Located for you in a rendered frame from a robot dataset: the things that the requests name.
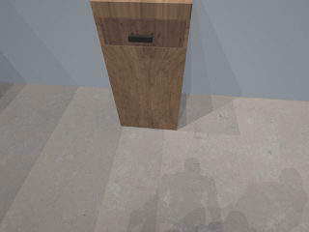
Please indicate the drawer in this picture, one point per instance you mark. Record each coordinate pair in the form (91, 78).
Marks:
(166, 32)

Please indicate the handle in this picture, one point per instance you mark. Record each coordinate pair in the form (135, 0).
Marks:
(136, 38)

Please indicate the cabinet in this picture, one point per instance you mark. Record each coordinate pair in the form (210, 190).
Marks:
(146, 81)

